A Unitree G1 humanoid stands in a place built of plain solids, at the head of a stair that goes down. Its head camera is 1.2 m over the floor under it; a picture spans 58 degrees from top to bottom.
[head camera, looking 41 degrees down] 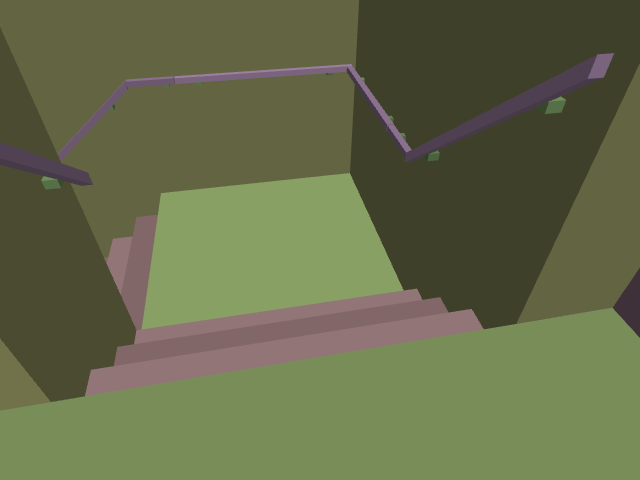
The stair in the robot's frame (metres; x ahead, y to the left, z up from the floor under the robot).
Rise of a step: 0.20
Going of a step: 0.24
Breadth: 1.50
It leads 11 degrees to the left of straight ahead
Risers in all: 4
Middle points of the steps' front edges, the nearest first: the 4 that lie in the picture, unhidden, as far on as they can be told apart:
0.79 0.06 0.00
1.03 0.10 -0.20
1.27 0.15 -0.39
1.50 0.20 -0.59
